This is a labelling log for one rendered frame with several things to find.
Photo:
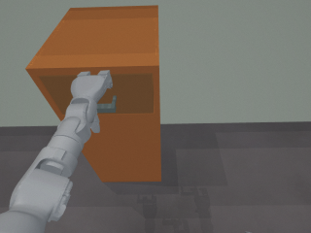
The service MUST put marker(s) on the cabinet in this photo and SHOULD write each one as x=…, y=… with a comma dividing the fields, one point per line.
x=124, y=40

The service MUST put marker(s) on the handle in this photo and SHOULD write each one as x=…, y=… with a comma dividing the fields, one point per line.
x=107, y=107

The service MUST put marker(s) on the drawer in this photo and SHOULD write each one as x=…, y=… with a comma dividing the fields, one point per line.
x=134, y=91

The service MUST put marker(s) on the robot left hand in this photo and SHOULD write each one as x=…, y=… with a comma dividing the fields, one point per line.
x=93, y=86

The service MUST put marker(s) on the robot left upper arm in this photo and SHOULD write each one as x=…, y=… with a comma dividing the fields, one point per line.
x=42, y=198

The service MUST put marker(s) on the robot left forearm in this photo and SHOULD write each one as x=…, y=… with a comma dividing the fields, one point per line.
x=61, y=154

